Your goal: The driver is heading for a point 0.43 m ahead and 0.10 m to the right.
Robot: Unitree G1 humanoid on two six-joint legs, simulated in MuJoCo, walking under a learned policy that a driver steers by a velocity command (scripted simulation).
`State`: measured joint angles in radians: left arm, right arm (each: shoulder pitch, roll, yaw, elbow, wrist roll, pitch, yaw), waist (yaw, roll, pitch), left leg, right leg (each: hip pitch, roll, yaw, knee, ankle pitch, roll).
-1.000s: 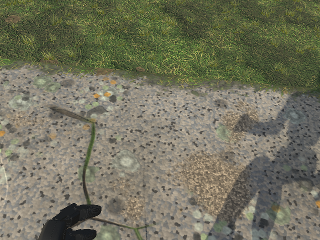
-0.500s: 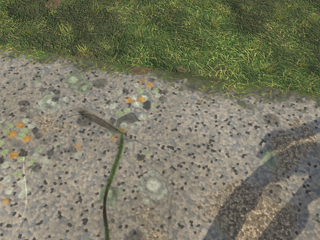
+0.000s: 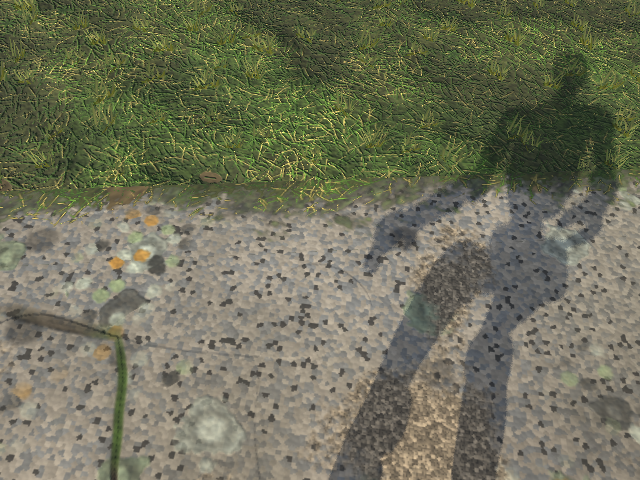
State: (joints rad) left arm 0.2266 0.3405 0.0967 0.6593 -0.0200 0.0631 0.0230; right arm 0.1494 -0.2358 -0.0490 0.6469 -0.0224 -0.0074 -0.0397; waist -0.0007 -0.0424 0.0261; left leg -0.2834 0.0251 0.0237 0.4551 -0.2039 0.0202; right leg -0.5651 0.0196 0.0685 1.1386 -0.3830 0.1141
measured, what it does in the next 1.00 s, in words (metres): steps on the spot, turning right: right foot, then left foot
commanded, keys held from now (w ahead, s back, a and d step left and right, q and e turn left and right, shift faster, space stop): e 0.60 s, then no key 0.08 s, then w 0.32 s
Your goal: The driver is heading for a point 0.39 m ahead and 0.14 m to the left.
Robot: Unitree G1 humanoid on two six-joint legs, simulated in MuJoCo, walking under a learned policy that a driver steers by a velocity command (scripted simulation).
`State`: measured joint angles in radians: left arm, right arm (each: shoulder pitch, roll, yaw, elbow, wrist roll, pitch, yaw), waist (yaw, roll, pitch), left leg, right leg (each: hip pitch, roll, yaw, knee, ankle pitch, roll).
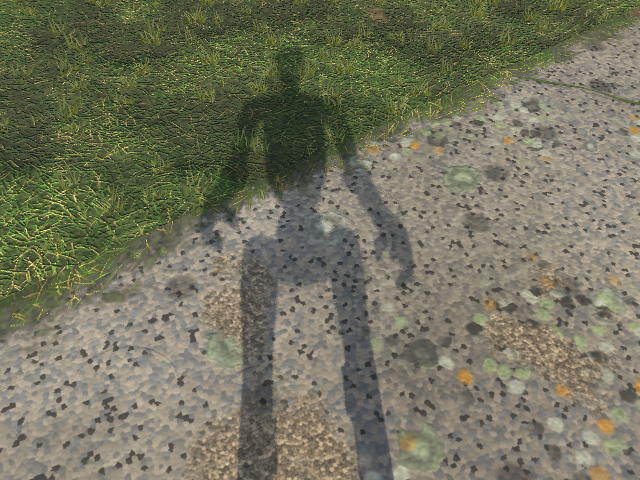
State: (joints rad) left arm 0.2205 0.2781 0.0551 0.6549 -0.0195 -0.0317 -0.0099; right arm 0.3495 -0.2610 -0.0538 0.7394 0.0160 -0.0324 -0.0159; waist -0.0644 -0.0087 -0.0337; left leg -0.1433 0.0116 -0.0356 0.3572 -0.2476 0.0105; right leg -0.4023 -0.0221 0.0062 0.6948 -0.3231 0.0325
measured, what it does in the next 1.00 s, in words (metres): walks ahead, turning left: right foot, then left foot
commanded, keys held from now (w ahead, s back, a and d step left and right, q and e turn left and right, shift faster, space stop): w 0.06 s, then w+q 0.44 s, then no key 0.50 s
